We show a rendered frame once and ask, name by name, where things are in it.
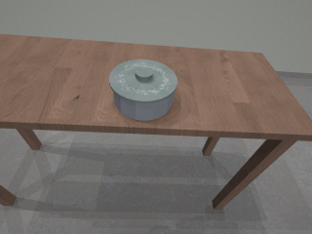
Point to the table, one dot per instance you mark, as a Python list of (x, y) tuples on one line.
[(61, 84)]

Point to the knob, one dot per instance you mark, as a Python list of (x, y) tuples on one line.
[(143, 73)]

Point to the pot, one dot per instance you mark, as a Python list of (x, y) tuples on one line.
[(144, 111)]

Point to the lid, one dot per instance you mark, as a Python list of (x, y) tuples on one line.
[(123, 81)]

